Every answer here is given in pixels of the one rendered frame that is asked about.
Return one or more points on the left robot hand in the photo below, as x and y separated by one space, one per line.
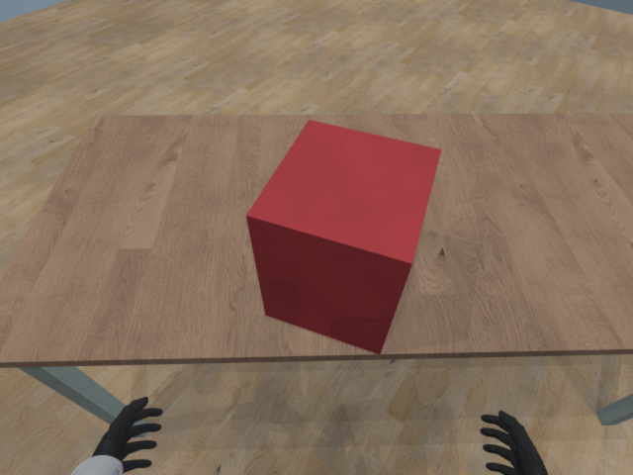
121 430

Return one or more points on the right robot hand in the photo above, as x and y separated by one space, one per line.
523 454

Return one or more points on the carton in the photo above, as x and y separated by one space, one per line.
335 230

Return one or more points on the table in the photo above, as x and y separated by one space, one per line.
141 252

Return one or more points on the robot left forearm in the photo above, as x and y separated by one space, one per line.
99 465

